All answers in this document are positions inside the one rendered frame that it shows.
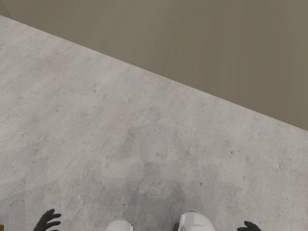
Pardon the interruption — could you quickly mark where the robot thigh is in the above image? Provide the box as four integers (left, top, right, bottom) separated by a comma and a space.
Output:
178, 212, 216, 231
105, 219, 133, 231

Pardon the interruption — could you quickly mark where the right robot hand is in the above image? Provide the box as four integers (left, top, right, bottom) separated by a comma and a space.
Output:
237, 220, 262, 231

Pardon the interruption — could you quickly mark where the left robot hand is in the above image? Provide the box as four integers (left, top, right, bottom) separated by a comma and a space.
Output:
33, 209, 61, 231

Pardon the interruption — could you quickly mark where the robot right thigh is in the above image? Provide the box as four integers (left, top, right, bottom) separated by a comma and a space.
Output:
178, 212, 216, 231

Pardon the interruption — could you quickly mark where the robot left thigh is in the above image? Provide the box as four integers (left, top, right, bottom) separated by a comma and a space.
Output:
105, 219, 133, 231

